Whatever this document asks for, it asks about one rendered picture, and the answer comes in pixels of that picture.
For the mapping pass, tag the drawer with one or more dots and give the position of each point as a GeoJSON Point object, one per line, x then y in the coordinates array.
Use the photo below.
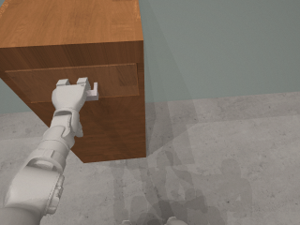
{"type": "Point", "coordinates": [112, 80]}

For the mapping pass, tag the cabinet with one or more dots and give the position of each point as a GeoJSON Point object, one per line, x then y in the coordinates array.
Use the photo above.
{"type": "Point", "coordinates": [38, 34]}

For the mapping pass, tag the robot left forearm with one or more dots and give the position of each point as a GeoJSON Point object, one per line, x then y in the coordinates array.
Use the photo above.
{"type": "Point", "coordinates": [53, 149]}

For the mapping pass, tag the robot left upper arm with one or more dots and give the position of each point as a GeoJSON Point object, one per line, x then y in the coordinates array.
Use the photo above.
{"type": "Point", "coordinates": [35, 193]}

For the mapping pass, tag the handle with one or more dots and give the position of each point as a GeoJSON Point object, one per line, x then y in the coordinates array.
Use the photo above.
{"type": "Point", "coordinates": [92, 94]}

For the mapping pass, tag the left robot hand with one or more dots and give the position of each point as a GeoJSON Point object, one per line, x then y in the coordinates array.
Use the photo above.
{"type": "Point", "coordinates": [72, 96]}

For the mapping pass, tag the right robot shin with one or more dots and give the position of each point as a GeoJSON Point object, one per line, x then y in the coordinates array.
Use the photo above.
{"type": "Point", "coordinates": [171, 219]}

